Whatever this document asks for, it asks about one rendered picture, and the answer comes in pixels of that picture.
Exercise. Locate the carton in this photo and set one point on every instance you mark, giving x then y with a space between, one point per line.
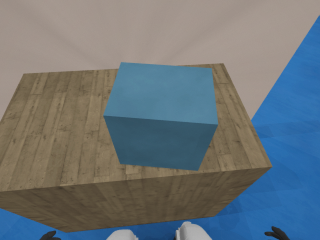
162 116

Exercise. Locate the robot left thigh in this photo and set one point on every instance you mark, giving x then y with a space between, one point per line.
122 234

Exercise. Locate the robot right thigh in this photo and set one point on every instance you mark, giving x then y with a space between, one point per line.
191 232

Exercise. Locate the robot right hand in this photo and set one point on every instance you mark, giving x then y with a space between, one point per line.
277 233

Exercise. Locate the pedestal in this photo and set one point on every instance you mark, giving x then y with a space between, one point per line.
59 167

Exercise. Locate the robot left hand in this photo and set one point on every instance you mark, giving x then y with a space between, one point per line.
49 236

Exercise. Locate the robot thigh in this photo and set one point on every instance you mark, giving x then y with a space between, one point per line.
122 234
191 232

